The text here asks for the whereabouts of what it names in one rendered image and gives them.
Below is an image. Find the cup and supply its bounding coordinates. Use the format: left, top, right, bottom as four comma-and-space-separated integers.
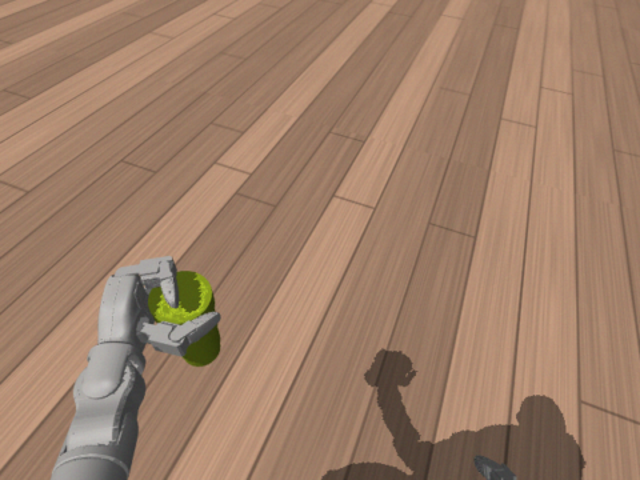
148, 271, 220, 367

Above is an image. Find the right robot hand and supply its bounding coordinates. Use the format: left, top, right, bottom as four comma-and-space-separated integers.
474, 455, 517, 480

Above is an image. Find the left robot arm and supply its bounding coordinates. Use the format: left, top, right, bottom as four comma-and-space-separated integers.
50, 341, 146, 480

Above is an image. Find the left robot hand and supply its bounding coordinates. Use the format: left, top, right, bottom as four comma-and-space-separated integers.
98, 256, 221, 357

